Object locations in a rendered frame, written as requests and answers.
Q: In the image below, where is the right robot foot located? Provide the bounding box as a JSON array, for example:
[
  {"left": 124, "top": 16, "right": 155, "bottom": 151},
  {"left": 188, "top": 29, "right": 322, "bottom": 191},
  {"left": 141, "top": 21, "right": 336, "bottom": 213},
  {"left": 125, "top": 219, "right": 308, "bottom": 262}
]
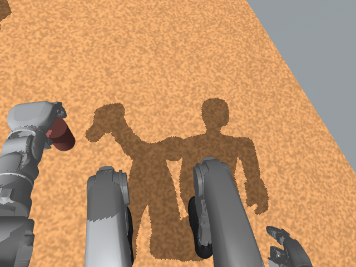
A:
[{"left": 188, "top": 196, "right": 212, "bottom": 259}]

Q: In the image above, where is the left robot arm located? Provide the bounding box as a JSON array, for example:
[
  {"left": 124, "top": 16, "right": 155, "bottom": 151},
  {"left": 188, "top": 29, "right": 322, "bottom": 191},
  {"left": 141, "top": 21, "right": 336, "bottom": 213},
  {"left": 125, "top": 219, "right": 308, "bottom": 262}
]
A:
[{"left": 0, "top": 127, "right": 46, "bottom": 267}]

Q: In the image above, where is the left robot hand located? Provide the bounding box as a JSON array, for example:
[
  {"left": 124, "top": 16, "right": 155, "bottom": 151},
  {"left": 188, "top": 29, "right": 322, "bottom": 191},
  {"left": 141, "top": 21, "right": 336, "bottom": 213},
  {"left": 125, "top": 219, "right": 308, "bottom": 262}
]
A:
[{"left": 7, "top": 101, "right": 67, "bottom": 150}]

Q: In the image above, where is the right robot hand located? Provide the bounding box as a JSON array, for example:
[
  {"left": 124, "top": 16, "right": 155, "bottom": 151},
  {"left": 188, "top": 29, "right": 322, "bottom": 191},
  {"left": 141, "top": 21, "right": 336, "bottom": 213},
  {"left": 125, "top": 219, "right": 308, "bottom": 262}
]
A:
[{"left": 266, "top": 226, "right": 312, "bottom": 267}]

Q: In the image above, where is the can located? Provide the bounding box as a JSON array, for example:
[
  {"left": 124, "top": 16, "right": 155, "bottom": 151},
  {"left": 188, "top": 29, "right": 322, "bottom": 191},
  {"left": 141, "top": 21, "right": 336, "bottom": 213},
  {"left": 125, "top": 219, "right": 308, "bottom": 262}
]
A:
[{"left": 46, "top": 117, "right": 75, "bottom": 151}]

